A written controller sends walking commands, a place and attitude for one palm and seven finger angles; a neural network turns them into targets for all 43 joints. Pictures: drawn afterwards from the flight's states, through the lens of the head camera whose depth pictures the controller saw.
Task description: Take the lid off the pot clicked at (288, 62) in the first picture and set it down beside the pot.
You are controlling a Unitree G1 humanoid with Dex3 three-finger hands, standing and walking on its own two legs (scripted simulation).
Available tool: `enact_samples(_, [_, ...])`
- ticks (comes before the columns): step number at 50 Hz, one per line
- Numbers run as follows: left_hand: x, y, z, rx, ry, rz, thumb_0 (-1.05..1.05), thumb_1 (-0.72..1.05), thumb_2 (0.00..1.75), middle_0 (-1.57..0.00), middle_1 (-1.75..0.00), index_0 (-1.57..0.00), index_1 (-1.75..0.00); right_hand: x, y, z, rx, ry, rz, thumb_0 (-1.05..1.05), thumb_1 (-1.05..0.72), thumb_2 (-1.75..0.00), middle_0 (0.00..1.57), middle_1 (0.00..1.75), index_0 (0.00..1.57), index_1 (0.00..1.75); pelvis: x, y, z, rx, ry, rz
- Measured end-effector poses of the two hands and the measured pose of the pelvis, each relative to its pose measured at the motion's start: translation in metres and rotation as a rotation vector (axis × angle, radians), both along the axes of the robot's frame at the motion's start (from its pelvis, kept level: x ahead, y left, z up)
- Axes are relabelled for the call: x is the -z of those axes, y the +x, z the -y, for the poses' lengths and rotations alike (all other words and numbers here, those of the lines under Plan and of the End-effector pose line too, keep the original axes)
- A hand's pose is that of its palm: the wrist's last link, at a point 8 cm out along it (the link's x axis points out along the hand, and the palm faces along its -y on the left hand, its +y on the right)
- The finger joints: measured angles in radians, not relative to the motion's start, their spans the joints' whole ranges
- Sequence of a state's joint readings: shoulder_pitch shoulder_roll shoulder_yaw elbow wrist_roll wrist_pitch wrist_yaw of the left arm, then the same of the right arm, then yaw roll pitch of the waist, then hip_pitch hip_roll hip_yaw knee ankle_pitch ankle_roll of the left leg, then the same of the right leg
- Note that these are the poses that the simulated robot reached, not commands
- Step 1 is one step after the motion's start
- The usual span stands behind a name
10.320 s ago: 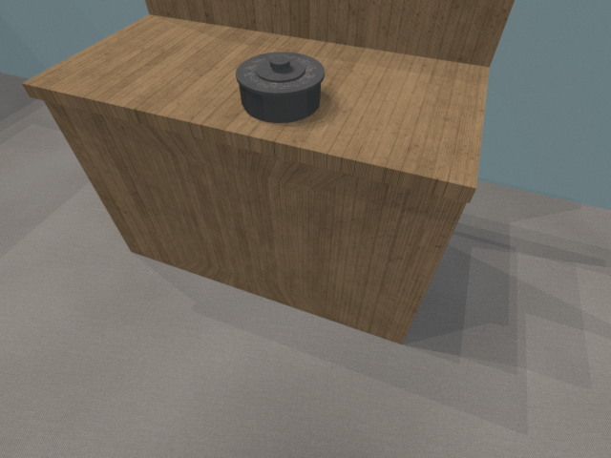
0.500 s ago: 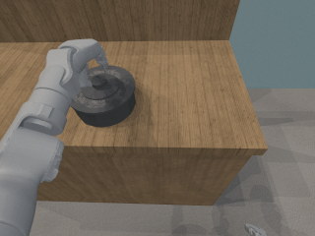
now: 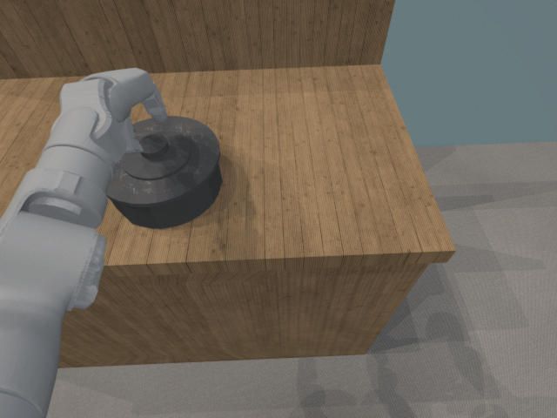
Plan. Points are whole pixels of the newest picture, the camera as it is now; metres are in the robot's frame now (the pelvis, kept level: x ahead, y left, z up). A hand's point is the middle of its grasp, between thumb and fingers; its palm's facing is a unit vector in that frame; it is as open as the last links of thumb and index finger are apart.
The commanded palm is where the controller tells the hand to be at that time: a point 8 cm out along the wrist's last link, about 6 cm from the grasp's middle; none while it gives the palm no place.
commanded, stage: lower the open fingers around the knob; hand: left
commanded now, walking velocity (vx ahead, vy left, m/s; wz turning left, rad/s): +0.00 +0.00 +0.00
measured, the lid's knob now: (153, 146) +0.53 +0.17 +0.10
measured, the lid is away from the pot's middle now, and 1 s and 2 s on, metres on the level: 0.00 0.00 0.00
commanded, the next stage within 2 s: close the fingers and squeeze the knob in 1.42 s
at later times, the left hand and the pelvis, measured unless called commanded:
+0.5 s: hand (138, 146) +0.49 +0.17 +0.13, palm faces -0.41 -0.06 -0.91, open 10.6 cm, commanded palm +0.50 +0.17 +0.18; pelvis +0.00 +0.00 +0.00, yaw +0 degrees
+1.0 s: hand (139, 145) +0.49 +0.17 +0.13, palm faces -0.42 -0.04 -0.91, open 10.5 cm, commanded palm +0.50 +0.16 +0.18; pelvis +0.00 +0.00 +0.00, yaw -1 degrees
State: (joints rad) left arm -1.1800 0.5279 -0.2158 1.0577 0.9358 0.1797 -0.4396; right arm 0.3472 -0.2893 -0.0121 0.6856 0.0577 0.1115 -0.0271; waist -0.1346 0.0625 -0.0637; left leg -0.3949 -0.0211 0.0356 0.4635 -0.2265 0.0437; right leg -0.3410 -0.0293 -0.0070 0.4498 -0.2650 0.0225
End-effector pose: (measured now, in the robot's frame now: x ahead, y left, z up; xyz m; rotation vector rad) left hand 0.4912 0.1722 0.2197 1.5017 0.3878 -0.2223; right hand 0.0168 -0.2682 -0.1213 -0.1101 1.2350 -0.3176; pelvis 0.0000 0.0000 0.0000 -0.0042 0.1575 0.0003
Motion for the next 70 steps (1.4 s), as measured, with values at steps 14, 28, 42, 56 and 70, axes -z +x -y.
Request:
enact_samples(14, [0.021, -0.006, -0.002, 0.057, -0.009, -0.009, 0.00, -0.35, 1.48, -0.82, -0.08, -0.82, -0.09, -0.005, 0.015, 0.000, -0.018, -0.024, 0.035, 0.01, -0.91, -0.90, 0.20, 0.30, 0.20, 0.30, 0.001, -0.001, -0.004, -0.003, -0.004, -0.004])
enact_samples(28, [0.031, 0.005, -0.003, 0.033, -0.018, -0.028, 0.00, -0.35, 1.48, -0.86, -0.11, -0.80, -0.08, -0.003, 0.016, -0.004, -0.003, -0.026, 0.023, 0.01, -0.91, -0.90, 0.20, 0.30, 0.21, 0.30, 0.004, 0.001, -0.004, 0.006, -0.006, -0.033])
enact_samples(42, [0.032, 0.004, -0.002, 0.038, -0.003, -0.032, 0.00, -0.35, 1.48, -0.85, -0.10, -0.81, -0.09, 0.000, -0.009, -0.002, 0.028, -0.021, -0.041, 0.01, -0.91, -0.90, 0.20, 0.30, 0.20, 0.30, 0.004, 0.001, -0.004, 0.010, -0.008, -0.031])
enact_samples(56, [0.032, 0.004, 0.000, 0.032, 0.010, -0.041, 0.00, -0.35, 1.48, -0.84, -0.10, -0.82, -0.09, -0.001, -0.010, 0.001, 0.024, -0.035, -0.035, 0.01, -0.91, -0.90, 0.20, 0.30, 0.20, 0.30, 0.005, -0.002, -0.004, 0.008, -0.008, -0.038])
enact_samples(70, [0.032, 0.002, -0.002, 0.039, -0.007, -0.032, 0.00, -0.35, 1.48, -0.83, -0.10, -0.82, -0.09, -0.001, -0.004, -0.003, 0.017, -0.030, -0.022, 0.01, -0.91, -0.90, 0.20, 0.30, 0.21, 0.30, 0.005, -0.002, -0.005, 0.009, -0.010, -0.035])
